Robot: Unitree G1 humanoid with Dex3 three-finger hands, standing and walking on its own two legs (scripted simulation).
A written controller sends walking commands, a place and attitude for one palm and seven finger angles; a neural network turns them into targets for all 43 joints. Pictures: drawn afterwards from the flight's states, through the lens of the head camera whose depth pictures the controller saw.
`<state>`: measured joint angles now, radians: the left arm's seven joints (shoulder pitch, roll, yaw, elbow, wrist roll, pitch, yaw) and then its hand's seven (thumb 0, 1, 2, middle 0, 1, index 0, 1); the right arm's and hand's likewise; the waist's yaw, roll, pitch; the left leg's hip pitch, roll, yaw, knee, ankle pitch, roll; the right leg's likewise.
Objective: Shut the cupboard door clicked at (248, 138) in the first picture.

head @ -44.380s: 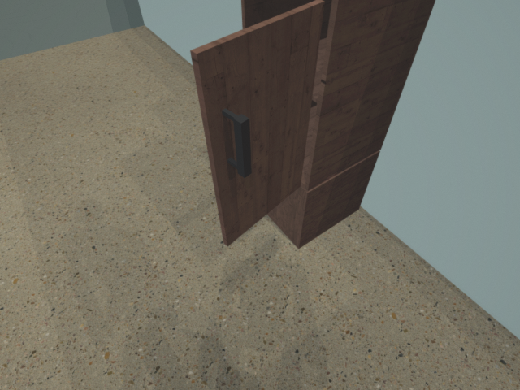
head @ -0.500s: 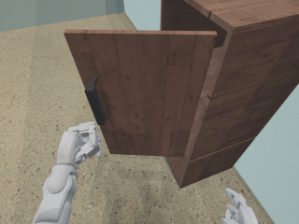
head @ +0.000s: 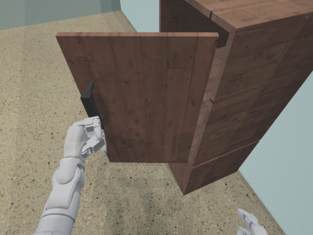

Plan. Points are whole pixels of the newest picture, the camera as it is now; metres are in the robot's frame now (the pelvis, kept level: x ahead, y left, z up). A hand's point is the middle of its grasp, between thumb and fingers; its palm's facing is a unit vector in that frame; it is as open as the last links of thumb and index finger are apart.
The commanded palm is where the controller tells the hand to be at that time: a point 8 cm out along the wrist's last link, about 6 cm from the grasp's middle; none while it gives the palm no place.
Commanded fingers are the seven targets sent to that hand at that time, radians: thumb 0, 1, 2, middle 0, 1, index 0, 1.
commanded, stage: bring the fist close to the handle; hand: left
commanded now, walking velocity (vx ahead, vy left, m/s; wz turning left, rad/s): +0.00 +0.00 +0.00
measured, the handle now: (95, 108) +0.44 +0.19 +0.08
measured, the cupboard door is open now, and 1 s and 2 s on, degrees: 66 56 44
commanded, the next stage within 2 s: push the door shut along its arc in 0.18 s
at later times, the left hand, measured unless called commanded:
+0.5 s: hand (103, 134) +0.35 +0.14 +0.08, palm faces -0.04 -1.00 -0.05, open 3.1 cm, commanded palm +0.34 +0.19 +0.08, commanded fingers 0.00 0.90 0.90 -1.30 -1.50 -1.30 -1.50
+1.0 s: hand (110, 113) +0.42 +0.14 +0.08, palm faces -0.16 -0.99 -0.04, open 3.2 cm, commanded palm +0.41 +0.18 +0.08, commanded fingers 0.00 0.90 0.90 -1.30 -1.50 -1.30 -1.50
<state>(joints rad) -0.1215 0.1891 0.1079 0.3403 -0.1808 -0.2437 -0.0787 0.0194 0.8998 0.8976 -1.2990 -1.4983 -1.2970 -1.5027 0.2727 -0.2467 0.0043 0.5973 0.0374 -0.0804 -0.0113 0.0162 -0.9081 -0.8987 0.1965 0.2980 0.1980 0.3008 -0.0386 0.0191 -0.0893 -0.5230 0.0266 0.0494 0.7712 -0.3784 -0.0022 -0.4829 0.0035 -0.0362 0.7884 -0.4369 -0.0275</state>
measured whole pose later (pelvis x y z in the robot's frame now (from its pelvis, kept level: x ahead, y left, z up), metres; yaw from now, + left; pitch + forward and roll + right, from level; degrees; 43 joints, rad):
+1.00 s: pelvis -0.02 +0.01 -0.01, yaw +1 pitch +11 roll -1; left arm -0.71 0.30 0.13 0.97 -0.18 -0.33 -0.25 0.02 0.90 0.90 -1.31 -1.50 -1.31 -1.50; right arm 0.33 -0.27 0.00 0.67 0.04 -0.04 -0.02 0.01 -0.91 -0.90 0.20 0.30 0.20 0.30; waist -0.09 0.02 -0.07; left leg -0.68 0.01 0.02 0.85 -0.37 0.01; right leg -0.62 -0.01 -0.06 0.84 -0.43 -0.02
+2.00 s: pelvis -0.02 +0.01 -0.03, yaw +1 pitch +20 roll -2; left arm -1.17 0.43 0.15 1.27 -0.13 -0.24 -0.42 0.03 0.91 0.96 -1.30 -1.50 -1.30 -1.50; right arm 0.38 -0.28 0.01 0.70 -0.01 -0.05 -0.02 0.01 -0.91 -0.90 0.20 0.30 0.20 0.30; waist -0.21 0.03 -0.08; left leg -0.93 0.04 0.00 0.98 -0.41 0.01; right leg -0.85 0.01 -0.08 0.94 -0.45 -0.03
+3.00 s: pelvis +0.00 +0.00 -0.01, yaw -1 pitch +17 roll +0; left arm -0.79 0.10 0.14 0.99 -0.03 -0.40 0.16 0.02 0.90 0.90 -1.30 -1.50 -1.30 -1.50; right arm 0.40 -0.27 -0.05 0.64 -0.04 0.02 0.07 0.01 -0.91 -0.90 0.19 0.30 0.20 0.30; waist -0.12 0.04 -0.12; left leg -0.74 0.05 0.04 0.85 -0.40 -0.01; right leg -0.69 0.03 -0.04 0.85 -0.45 -0.04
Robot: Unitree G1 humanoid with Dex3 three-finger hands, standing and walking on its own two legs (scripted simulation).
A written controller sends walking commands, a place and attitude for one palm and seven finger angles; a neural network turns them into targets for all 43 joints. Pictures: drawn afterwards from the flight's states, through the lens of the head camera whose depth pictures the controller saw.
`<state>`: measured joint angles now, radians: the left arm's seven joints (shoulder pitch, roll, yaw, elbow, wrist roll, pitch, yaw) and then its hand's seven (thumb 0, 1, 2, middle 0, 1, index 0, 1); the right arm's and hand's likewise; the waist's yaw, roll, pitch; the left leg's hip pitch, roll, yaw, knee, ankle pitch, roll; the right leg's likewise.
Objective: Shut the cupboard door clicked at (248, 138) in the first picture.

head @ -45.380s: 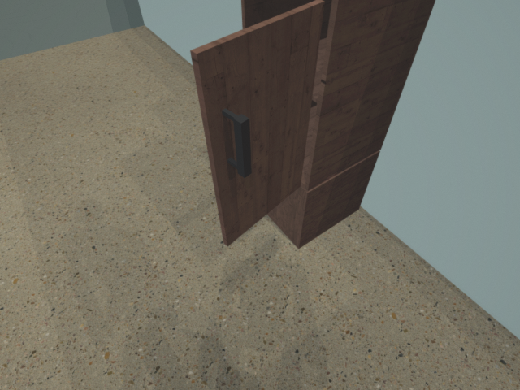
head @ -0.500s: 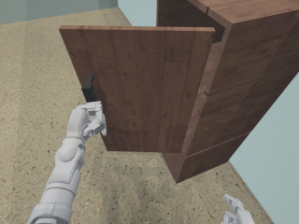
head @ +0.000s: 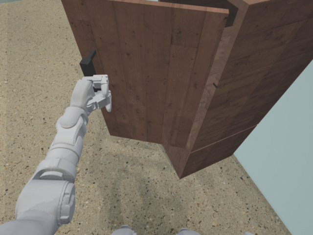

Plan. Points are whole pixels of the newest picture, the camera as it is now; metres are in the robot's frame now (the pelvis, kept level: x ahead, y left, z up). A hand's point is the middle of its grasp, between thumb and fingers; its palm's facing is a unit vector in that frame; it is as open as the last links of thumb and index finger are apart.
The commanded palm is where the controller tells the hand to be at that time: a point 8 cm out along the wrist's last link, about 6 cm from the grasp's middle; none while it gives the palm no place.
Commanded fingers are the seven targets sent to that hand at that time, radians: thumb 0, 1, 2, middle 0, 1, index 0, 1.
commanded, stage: push the door shut along its arc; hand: left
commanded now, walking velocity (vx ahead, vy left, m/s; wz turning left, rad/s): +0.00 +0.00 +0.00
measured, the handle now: (95, 77) +0.52 +0.16 +0.09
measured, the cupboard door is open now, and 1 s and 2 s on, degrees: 56 44 31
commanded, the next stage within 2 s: pull the fist back off the door in 1.16 s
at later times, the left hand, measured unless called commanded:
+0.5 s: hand (127, 81) +0.50 +0.07 +0.09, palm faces -0.35 -0.94 -0.01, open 3.1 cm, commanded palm +0.50 +0.12 +0.09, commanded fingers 0.00 0.90 0.90 -1.30 -1.50 -1.30 -1.50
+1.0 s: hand (133, 74) +0.53 +0.06 +0.09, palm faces -0.43 -0.90 -0.02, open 3.2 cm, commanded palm +0.55 +0.08 +0.09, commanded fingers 0.00 0.90 0.90 -1.30 -1.50 -1.30 -1.50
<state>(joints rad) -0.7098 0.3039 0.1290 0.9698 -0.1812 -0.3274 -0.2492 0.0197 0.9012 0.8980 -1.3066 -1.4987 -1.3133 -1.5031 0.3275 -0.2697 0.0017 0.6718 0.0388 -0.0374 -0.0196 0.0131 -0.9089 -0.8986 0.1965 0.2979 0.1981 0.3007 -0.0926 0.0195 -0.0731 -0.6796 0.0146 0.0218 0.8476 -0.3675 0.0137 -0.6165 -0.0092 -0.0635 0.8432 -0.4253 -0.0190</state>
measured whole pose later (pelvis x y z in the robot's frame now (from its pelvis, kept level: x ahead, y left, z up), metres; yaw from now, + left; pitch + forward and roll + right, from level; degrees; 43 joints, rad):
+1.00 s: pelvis +0.00 +0.00 -0.02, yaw -1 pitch +20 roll -2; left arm -1.17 0.43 0.15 1.27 -0.13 -0.24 -0.42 0.03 0.91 0.96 -1.30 -1.50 -1.30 -1.50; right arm 0.38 -0.28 0.01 0.70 -0.01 -0.05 -0.02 0.01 -0.91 -0.90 0.20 0.30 0.20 0.30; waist -0.21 0.03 -0.08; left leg -0.93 0.04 0.00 0.98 -0.41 0.01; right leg -0.85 0.01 -0.08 0.94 -0.45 -0.03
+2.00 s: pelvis +0.02 -0.01 +0.00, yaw -2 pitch +17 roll +0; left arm -0.79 0.10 0.14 0.99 -0.03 -0.40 0.16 0.02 0.90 0.90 -1.30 -1.50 -1.30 -1.50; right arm 0.40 -0.27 -0.05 0.64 -0.04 0.02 0.07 0.01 -0.91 -0.90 0.19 0.30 0.20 0.30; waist -0.12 0.04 -0.12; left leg -0.74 0.05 0.04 0.85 -0.40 -0.01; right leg -0.69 0.03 -0.04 0.85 -0.45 -0.04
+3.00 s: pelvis +0.02 +0.00 +0.04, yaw -1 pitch -2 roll +0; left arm 0.07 0.24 0.04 -0.01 -0.08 -0.05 0.04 0.02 0.90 0.90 -1.06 -1.23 -1.06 -1.24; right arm 0.15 -0.22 0.04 0.55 0.04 0.03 -0.08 0.01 -0.91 -0.90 0.19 0.30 0.20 0.30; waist 0.03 0.05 -0.02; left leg -0.19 0.01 0.04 0.46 -0.24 0.01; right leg -0.14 0.00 -0.03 0.47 -0.29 -0.02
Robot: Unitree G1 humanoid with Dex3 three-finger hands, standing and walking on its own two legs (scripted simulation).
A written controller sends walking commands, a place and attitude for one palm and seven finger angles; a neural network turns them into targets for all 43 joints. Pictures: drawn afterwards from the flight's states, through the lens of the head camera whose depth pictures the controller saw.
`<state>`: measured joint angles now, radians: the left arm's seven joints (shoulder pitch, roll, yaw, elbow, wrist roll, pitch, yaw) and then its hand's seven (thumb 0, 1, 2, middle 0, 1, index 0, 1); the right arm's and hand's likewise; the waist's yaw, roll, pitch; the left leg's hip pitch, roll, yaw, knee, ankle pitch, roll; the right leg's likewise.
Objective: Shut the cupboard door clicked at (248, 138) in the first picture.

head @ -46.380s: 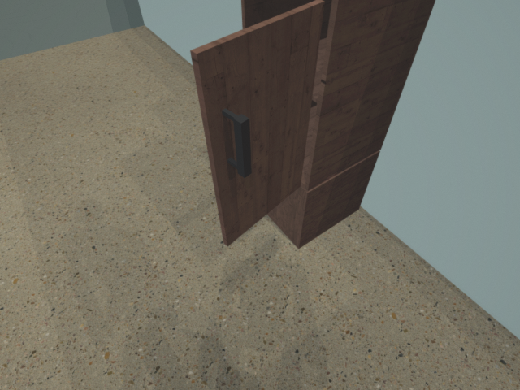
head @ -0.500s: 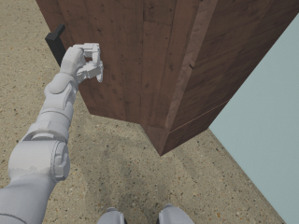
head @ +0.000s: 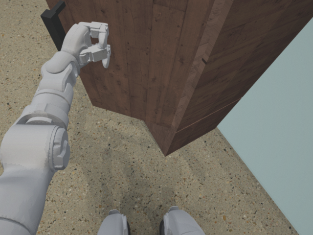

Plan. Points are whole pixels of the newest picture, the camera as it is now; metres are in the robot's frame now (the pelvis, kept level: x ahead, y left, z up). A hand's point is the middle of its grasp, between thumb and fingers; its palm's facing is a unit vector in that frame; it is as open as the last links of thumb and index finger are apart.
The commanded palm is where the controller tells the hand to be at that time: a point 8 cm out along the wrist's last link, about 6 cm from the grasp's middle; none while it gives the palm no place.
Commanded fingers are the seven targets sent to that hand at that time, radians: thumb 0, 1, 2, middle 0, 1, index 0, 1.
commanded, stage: push the door shut along its arc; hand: left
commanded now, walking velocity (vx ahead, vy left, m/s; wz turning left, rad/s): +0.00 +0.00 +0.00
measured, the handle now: (66, 37) +0.58 +0.16 +0.11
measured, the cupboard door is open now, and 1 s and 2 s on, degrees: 44 31 31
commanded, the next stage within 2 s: pull the fist back off the door in 0.16 s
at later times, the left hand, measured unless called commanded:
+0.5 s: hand (122, 38) +0.57 +0.02 +0.11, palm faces +0.05 -1.00 -0.02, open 3.2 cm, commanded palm +0.54 +0.06 +0.11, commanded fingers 0.00 0.90 0.90 -1.30 -1.50 -1.30 -1.50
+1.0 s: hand (122, 64) +0.50 +0.03 +0.10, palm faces -0.01 -1.00 -0.01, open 3.1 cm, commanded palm +0.46 +0.07 +0.11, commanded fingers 0.00 0.90 0.90 -1.30 -1.50 -1.30 -1.50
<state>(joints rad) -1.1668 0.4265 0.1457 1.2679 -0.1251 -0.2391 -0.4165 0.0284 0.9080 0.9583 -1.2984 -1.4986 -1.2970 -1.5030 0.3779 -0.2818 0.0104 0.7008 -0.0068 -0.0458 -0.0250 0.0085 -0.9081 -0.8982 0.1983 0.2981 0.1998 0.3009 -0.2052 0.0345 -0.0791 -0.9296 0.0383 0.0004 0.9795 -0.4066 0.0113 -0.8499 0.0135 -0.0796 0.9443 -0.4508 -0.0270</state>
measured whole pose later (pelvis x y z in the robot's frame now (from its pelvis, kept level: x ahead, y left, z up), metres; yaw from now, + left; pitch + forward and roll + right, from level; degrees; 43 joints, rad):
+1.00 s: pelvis +0.02 -0.01 +0.02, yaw -1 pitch +17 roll +0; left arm -0.79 0.10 0.14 0.99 -0.03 -0.40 0.16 0.02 0.90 0.90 -1.30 -1.50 -1.30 -1.50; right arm 0.40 -0.27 -0.05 0.64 -0.04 0.02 0.07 0.01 -0.91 -0.90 0.19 0.30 0.20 0.30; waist -0.12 0.04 -0.12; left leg -0.74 0.05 0.04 0.85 -0.40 -0.01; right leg -0.69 0.03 -0.04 0.85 -0.45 -0.04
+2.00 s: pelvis +0.02 +0.00 +0.06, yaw -1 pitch -2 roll +0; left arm 0.07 0.24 0.04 -0.01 -0.08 -0.05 0.04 0.02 0.90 0.90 -1.06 -1.23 -1.06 -1.24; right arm 0.15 -0.22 0.04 0.55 0.04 0.03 -0.08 0.01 -0.91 -0.90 0.19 0.30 0.20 0.30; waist 0.03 0.05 -0.02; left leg -0.19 0.01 0.04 0.46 -0.24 0.01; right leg -0.14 0.00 -0.03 0.47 -0.29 -0.02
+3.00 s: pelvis +0.03 +0.01 +0.07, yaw +0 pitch -3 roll +0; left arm 0.46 0.34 0.35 -0.36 -0.08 -0.08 0.10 0.02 0.89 0.90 -0.21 -0.30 -0.21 -0.31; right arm 0.20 -0.22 0.02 0.61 0.01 -0.06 -0.07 0.02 -0.91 -0.90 0.20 0.30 0.20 0.30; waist 0.06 0.07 -0.01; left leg -0.13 0.00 0.04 0.42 -0.23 0.02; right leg -0.06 0.00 -0.04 0.38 -0.26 0.00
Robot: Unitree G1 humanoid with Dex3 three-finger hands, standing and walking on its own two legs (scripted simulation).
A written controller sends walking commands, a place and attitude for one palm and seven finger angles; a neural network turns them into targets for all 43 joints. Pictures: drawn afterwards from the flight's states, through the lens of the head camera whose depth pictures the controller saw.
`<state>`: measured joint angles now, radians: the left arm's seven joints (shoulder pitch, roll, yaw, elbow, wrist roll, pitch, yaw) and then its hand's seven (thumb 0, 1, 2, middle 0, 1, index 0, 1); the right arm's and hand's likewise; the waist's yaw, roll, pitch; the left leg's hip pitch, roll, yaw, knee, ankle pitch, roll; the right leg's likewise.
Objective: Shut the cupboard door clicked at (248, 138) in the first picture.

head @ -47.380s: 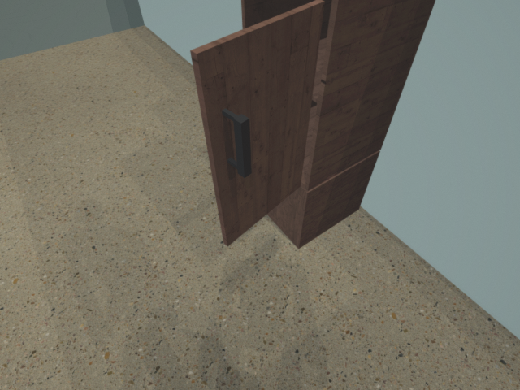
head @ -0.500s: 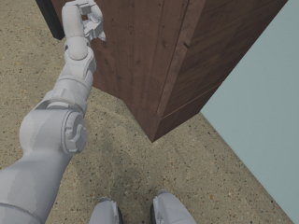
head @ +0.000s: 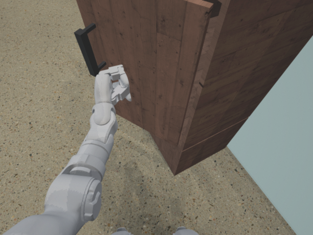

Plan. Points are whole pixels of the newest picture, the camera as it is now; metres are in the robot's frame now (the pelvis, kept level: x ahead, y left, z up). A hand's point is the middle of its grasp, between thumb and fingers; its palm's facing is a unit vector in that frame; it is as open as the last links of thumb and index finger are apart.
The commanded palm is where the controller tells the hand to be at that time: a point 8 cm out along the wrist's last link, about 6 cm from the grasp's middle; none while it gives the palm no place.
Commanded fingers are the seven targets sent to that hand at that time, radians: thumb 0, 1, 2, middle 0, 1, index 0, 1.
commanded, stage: pull the fist back off the door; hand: left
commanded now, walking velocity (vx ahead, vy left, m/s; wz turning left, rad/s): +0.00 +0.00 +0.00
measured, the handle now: (93, 51) +0.62 +0.15 +0.09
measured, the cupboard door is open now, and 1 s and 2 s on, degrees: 31 31 31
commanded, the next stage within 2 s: draw the hand back to the body in 0.14 s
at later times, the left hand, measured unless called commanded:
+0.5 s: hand (111, 101) +0.41 +0.08 +0.11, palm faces +0.03 -1.00 -0.03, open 3.1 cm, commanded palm +0.37 +0.13 +0.12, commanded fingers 0.00 0.90 0.90 -1.30 -1.50 -1.30 -1.50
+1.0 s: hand (44, 153) +0.27 +0.18 +0.16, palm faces +0.14 -0.97 -0.21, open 3.2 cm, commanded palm +0.24 +0.23 +0.17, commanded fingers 0.00 0.90 0.90 -0.81 -0.96 -0.81 -0.96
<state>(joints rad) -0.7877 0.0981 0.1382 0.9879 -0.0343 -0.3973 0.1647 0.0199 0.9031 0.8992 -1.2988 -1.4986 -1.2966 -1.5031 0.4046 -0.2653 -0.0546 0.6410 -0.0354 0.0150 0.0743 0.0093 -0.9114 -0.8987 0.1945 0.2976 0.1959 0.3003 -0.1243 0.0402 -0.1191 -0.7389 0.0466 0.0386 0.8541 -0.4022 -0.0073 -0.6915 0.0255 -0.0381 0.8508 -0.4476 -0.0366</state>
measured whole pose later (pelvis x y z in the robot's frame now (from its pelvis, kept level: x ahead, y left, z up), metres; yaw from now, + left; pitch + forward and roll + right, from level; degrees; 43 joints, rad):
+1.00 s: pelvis -0.01 +0.01 +0.04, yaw +1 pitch -2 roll +0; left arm 0.07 0.24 0.04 -0.01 -0.08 -0.05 0.04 0.02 0.90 0.90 -1.06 -1.23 -1.06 -1.24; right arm 0.15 -0.22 0.04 0.55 0.04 0.03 -0.08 0.01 -0.91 -0.90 0.19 0.30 0.20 0.30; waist 0.03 0.05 -0.02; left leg -0.19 0.01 0.04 0.46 -0.24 0.01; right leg -0.14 0.00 -0.03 0.47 -0.29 -0.02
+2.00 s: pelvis +0.00 +0.02 +0.05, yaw +1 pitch -3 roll +0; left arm 0.46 0.34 0.35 -0.36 -0.08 -0.08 0.10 0.02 0.89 0.90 -0.21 -0.30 -0.21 -0.31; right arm 0.20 -0.22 0.02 0.61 0.01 -0.06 -0.07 0.02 -0.91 -0.90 0.20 0.30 0.20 0.30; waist 0.06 0.07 -0.01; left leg -0.13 0.00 0.04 0.42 -0.23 0.02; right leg -0.06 0.00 -0.04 0.38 -0.26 0.00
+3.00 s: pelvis -0.14 +0.06 +0.03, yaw +4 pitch +0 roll -6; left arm 0.50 0.46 0.48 -0.52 -0.03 -0.28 0.14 0.02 0.89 0.90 -0.21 -0.30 -0.21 -0.31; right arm 0.24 -0.19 -0.01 0.61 -0.01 -0.09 -0.07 0.02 -0.91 -0.90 0.20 0.30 0.20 0.30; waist -0.03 0.04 0.00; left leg -0.51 0.04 0.01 0.57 -0.07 0.09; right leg -0.35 0.10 0.00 0.83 -0.40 0.01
